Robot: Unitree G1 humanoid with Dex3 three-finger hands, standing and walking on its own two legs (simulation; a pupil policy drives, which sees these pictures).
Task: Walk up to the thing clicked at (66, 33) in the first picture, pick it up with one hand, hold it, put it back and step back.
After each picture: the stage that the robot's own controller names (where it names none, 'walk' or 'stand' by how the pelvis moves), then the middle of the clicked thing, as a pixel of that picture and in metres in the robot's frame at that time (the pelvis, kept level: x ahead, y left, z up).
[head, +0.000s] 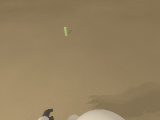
stand; (65, 31) +2.16 +0.73 -0.66
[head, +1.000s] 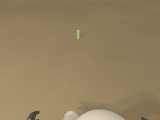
walk; (78, 34) +2.11 +0.31 -0.63
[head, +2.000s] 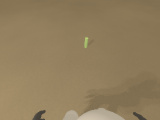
walk; (86, 42) +1.54 +0.09 -0.64
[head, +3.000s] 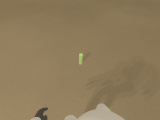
walk; (80, 59) +1.05 +0.12 -0.65
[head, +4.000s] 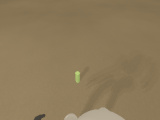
walk; (77, 77) +0.69 +0.16 -0.65
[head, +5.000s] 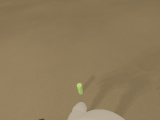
walk; (80, 88) +0.49 +0.20 -0.64
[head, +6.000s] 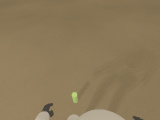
stand; (75, 97) +0.38 +0.18 -0.65
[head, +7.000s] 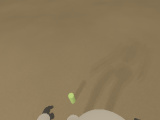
stand; (72, 98) +0.35 +0.22 -0.65
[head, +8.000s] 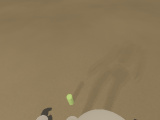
stand; (70, 99) +0.35 +0.23 -0.65
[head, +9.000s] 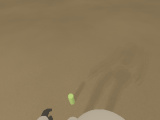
stand; (71, 99) +0.37 +0.22 -0.66
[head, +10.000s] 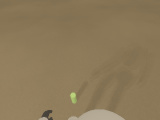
stand; (73, 98) +0.38 +0.19 -0.66
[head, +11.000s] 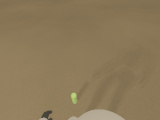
stand; (74, 98) +0.37 +0.19 -0.66
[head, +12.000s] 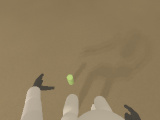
go down; (70, 80) +0.41 +0.18 -0.54
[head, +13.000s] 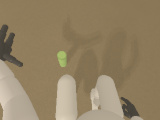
go down; (62, 60) +0.47 +0.21 -0.27
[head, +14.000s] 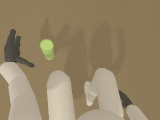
close in; (48, 51) +0.46 +0.24 -0.20
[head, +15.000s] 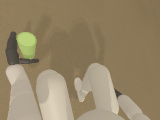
close; (28, 48) +0.45 +0.27 -0.16
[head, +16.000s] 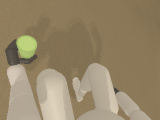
lift; (27, 50) +0.43 +0.27 -0.16
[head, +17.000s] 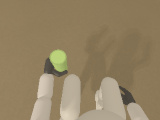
lift; (60, 65) +0.35 +0.21 +0.00
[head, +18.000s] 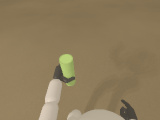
hold; (68, 72) +0.32 +0.15 +0.09
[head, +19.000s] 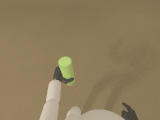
hold; (68, 73) +0.32 +0.16 +0.05
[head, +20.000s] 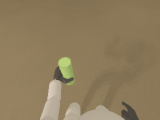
crouch; (67, 73) +0.33 +0.16 +0.02
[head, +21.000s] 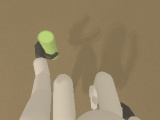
lower; (50, 48) +0.48 +0.22 -0.04
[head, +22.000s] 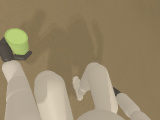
lower; (20, 47) +0.45 +0.28 -0.16
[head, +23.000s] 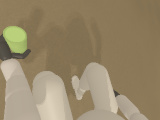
lower; (18, 46) +0.45 +0.29 -0.17
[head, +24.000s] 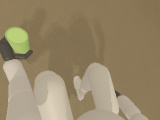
lower; (21, 46) +0.45 +0.29 -0.17
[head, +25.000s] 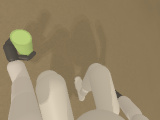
lower; (24, 48) +0.44 +0.28 -0.15
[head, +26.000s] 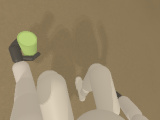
open; (29, 48) +0.44 +0.27 -0.15
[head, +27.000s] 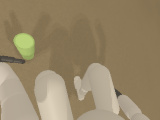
rise; (26, 49) +0.44 +0.27 -0.17
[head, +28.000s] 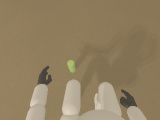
walk; (71, 66) +0.46 +0.19 -0.39
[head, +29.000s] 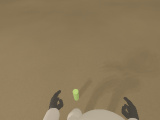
stand; (76, 94) +0.40 +0.16 -0.60
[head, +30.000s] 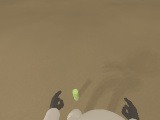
stand; (75, 95) +0.40 +0.17 -0.60
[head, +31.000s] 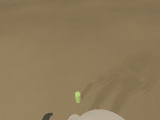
stand; (78, 97) +0.40 +0.15 -0.65
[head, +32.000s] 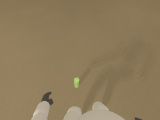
walk; (76, 83) +0.46 +0.12 -0.64
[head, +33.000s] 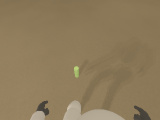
walk; (76, 72) +0.63 +0.19 -0.62
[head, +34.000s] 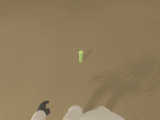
walk; (80, 56) +0.98 +0.19 -0.62
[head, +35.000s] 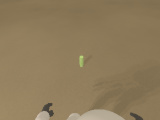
stand; (81, 61) +1.02 +0.17 -0.65
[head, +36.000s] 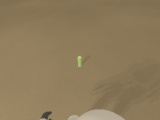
stand; (79, 61) +1.03 +0.19 -0.66
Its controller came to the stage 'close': yes
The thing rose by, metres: 0.70
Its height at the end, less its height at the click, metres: +0.00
